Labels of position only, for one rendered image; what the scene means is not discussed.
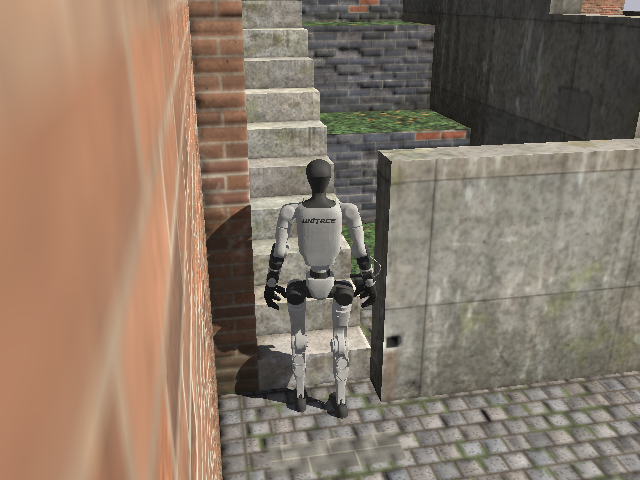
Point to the stairs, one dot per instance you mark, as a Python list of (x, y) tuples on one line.
[(285, 134)]

